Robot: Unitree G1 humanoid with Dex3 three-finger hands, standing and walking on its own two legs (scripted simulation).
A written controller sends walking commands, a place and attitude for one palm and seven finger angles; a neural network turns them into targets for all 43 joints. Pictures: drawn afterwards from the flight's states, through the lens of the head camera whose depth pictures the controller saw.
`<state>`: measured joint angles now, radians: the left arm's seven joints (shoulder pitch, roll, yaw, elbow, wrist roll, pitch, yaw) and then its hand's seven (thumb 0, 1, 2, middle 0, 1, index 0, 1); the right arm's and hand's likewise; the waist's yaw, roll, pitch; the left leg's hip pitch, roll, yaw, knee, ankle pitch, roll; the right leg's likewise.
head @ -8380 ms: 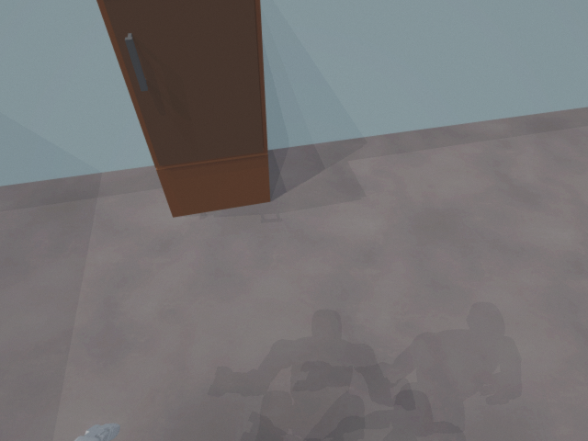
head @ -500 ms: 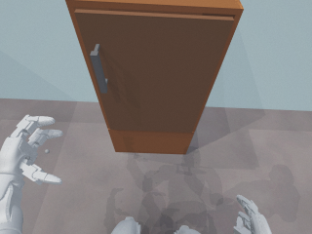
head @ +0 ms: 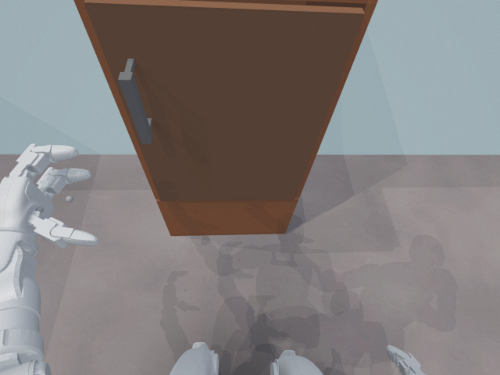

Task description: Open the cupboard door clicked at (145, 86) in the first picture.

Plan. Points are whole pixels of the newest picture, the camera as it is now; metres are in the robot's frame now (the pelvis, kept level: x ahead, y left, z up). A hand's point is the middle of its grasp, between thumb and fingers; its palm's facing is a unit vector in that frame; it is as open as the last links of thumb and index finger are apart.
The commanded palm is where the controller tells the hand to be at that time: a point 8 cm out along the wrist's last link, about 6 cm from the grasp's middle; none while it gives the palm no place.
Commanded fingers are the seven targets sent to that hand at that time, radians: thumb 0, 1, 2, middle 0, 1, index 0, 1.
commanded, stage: move the hooked fingers beside the handle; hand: left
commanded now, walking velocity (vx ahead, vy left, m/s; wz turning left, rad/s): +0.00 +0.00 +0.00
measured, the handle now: (139, 104) +0.58 +0.22 +0.04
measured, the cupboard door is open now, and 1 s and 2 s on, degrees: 0 0 0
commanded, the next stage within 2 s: slide the fingers in behind the handle in 2.00 s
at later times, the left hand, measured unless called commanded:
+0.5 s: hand (86, 163) +0.43 +0.28 +0.05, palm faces +0.07 -1.00 -0.01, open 14.0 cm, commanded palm +0.41 +0.32 +0.05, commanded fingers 0.00 -0.50 0.30 -0.30 -1.20 -0.30 -1.20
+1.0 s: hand (94, 130) +0.50 +0.28 +0.05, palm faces +0.08 -1.00 -0.01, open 14.0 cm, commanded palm +0.49 +0.32 +0.04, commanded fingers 0.00 -0.50 0.30 -0.30 -1.20 -0.30 -1.20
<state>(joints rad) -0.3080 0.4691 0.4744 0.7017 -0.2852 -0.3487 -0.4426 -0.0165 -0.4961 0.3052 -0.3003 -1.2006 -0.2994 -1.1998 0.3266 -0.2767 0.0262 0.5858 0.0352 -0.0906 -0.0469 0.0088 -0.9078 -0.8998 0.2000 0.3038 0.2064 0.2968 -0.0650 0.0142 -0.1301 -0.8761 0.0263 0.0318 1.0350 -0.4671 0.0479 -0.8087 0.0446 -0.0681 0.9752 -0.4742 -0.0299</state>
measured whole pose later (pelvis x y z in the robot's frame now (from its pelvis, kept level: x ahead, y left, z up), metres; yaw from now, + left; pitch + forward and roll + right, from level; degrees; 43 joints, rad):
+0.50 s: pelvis -0.01 +0.01 -0.01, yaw +0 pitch +20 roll -4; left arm -0.64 0.54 0.45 1.02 -0.18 -0.40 -0.38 -0.02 -0.50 0.30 -0.30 -1.20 -0.30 -1.20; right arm 0.33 -0.27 0.04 0.61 0.02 -0.01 -0.04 0.01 -0.91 -0.90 0.20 0.30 0.21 0.30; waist -0.11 0.01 -0.12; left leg -0.96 0.02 0.03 1.08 -0.47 0.06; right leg -0.88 0.04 -0.07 1.00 -0.47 -0.02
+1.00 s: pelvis -0.01 +0.00 -0.02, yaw -1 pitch +25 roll -5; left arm -0.91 0.75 0.53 1.23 -0.12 -0.39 -0.41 -0.02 -0.50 0.30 -0.30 -1.20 -0.30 -1.20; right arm 0.37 -0.29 0.06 0.62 0.01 0.06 -0.04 0.00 -0.91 -0.90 0.20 0.30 0.21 0.30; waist -0.19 0.01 -0.11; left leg -1.10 0.05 0.01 1.15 -0.49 0.05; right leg -1.01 0.07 -0.09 1.05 -0.48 -0.03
